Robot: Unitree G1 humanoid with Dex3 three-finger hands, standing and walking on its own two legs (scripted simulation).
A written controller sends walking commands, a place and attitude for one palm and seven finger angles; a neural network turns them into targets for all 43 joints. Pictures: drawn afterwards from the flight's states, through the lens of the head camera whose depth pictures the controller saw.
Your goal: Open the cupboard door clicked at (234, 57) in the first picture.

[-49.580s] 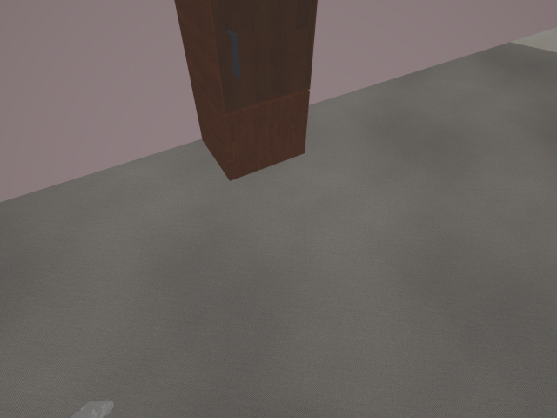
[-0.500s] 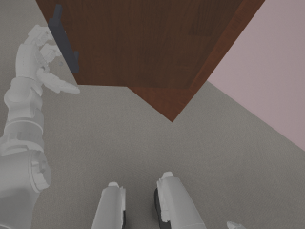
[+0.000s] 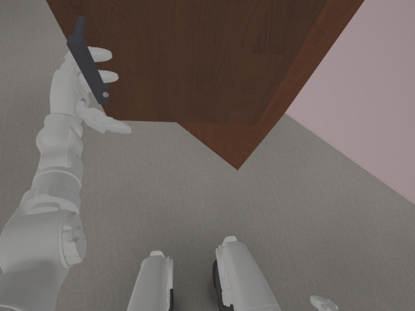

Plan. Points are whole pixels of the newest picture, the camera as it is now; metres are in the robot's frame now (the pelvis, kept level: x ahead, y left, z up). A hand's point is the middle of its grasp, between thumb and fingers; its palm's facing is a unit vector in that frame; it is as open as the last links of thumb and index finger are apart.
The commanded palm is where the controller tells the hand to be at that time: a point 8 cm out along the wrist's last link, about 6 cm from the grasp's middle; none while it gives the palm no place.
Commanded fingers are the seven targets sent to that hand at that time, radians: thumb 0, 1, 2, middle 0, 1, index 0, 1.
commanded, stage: slide the fingers in behind the handle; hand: left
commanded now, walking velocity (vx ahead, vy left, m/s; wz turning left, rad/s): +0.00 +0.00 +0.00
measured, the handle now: (93, 65) +0.56 +0.17 +0.05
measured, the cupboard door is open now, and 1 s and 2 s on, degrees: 40 40 61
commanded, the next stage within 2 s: close the thumb around the handle in 0.46 s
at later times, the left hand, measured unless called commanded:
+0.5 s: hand (106, 94) +0.51 +0.15 +0.03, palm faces -0.08 -1.00 -0.02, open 14.0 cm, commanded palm +0.49 +0.20 +0.04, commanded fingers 0.00 -0.50 0.30 -0.30 -1.20 -0.30 -1.20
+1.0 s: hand (106, 93) +0.51 +0.15 +0.03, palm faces -0.08 -1.00 -0.02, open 8.7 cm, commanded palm +0.49 +0.20 +0.04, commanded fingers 0.00 0.79 0.85 -0.39 -1.34 -0.39 -1.34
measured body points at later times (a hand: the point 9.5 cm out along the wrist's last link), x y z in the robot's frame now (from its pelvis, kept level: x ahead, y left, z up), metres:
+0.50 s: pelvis +0.00 +0.00 +0.00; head +0.17 +0.02 +0.42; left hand +0.50 +0.20 +0.04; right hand +0.05 -0.27 -0.12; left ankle +0.01 +0.11 -0.60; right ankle +0.07 -0.13 -0.60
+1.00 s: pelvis +0.00 +0.00 +0.00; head +0.17 +0.02 +0.42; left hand +0.51 +0.21 +0.04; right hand +0.05 -0.26 -0.12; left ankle +0.01 +0.11 -0.60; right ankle +0.07 -0.13 -0.60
